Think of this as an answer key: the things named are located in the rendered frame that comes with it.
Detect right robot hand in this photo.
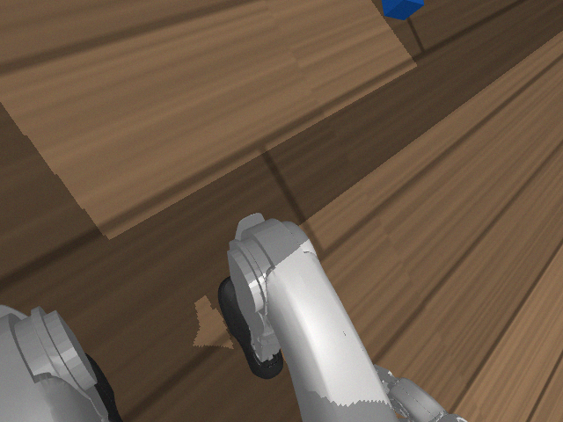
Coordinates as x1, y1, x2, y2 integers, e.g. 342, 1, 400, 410
374, 364, 449, 422

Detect right robot foot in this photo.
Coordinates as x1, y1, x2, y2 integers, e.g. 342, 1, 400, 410
218, 276, 283, 379

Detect left robot foot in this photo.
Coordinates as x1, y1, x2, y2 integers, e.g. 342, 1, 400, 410
85, 353, 123, 422

